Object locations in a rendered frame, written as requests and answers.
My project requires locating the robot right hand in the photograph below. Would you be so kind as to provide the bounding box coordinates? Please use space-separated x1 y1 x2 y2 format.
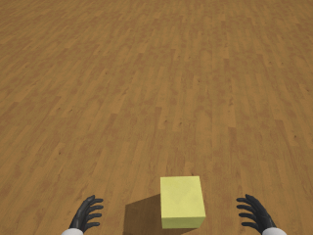
236 194 277 235

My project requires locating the carton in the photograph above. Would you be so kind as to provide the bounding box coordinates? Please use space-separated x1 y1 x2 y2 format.
160 176 206 229

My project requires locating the robot left hand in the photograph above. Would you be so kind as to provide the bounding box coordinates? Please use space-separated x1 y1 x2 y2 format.
68 195 104 234

